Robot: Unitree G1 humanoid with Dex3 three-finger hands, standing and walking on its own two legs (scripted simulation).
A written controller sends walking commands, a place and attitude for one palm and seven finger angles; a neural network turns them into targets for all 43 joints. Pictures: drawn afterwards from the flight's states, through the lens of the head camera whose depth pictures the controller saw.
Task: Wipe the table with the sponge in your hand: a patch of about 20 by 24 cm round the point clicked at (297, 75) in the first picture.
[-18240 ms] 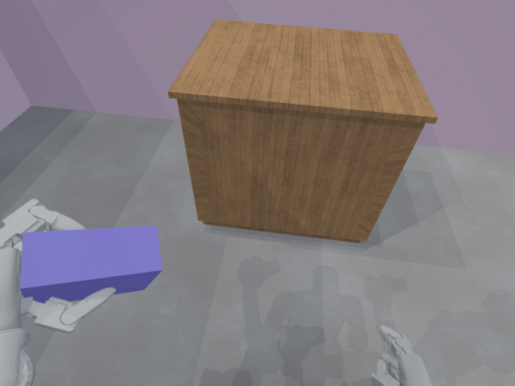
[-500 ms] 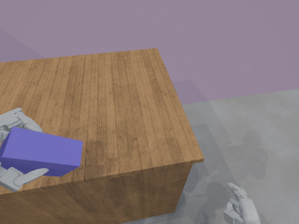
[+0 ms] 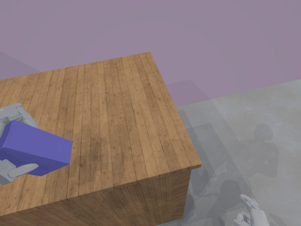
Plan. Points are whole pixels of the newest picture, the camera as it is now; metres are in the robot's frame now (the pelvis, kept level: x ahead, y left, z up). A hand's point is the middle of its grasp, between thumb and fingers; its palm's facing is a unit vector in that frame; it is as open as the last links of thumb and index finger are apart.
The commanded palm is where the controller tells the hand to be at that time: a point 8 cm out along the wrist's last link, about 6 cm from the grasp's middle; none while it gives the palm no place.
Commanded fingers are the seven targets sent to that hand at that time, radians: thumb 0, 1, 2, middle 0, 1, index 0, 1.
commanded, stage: turn the palm down, sponge in hand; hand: left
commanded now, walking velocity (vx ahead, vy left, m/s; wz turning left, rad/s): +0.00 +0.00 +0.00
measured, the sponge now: (39, 154) +0.22 +0.28 +0.14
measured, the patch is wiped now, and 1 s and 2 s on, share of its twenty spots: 0.00 0.00 0.00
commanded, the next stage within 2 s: move the sponge above the wiping area in 1.26 s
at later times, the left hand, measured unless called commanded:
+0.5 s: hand out of the picture +0.20 +0.34 +0.19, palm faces +0.20 -0.19 -0.96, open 9.9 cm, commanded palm +0.16 +0.32 +0.24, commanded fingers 0.00 0.10 1.30 -1.20 -1.60 -1.20 -1.60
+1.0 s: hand (19, 157) +0.20 +0.31 +0.15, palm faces +0.03 -0.12 -0.99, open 9.9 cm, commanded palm +0.16 +0.31 +0.25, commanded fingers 0.00 0.10 1.30 -1.20 -1.60 -1.20 -1.60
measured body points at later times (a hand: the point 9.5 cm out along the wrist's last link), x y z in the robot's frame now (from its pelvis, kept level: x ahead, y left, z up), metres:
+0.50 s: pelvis -0.03 +0.03 +0.01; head -0.03 -0.02 +0.46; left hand +0.19 +0.35 +0.24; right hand +0.22 -0.16 -0.07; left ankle +0.00 +0.13 -0.73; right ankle -0.01 -0.07 -0.73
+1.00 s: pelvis -0.03 +0.03 +0.01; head -0.02 -0.03 +0.46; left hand +0.19 +0.31 +0.21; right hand +0.23 -0.16 -0.07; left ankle +0.00 +0.13 -0.73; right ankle -0.01 -0.07 -0.73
